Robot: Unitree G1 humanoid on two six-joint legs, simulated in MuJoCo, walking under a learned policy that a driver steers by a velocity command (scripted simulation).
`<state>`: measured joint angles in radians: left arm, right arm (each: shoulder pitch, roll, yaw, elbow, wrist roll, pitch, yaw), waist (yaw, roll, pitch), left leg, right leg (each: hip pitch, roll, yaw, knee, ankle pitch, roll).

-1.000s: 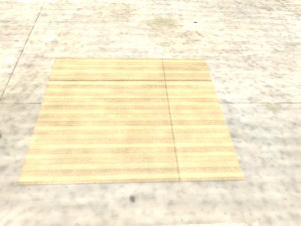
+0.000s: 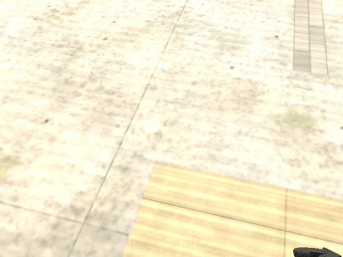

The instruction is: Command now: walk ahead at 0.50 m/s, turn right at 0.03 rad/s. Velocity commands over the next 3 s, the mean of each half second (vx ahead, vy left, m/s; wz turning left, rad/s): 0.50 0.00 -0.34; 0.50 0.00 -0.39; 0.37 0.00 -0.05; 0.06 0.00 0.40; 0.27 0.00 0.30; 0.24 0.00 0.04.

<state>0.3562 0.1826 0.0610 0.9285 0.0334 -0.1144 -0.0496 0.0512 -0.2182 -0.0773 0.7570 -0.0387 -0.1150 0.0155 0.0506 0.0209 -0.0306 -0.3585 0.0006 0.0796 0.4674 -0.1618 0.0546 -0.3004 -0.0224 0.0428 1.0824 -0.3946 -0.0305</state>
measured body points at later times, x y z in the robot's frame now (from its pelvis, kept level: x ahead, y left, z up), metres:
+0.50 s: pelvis +0.26 -0.07 -0.02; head +0.29 -0.08 +0.42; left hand +0.52 +0.12 -0.11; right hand +0.18 -0.31 -0.17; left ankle +0.06 +0.09 -0.70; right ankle +0.34 -0.17 -0.74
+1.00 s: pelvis +0.53 -0.13 -0.02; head +0.56 -0.15 +0.43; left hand +0.68 +0.12 -0.14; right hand +0.66 -0.44 -0.08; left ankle +0.67 -0.08 -0.74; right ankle +0.35 -0.17 -0.72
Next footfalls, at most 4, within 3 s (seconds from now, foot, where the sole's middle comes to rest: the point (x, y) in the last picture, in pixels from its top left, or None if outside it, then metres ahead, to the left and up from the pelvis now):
0.48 right None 0.38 -0.18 -0.77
0.96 left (212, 209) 0.71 -0.09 -0.77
1.42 right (284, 191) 0.81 -0.41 -0.77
1.86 left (225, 187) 0.82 -0.16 -0.77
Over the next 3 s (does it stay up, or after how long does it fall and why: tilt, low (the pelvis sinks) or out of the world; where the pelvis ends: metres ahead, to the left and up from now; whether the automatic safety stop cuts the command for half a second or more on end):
stays up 1.02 -0.24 0.00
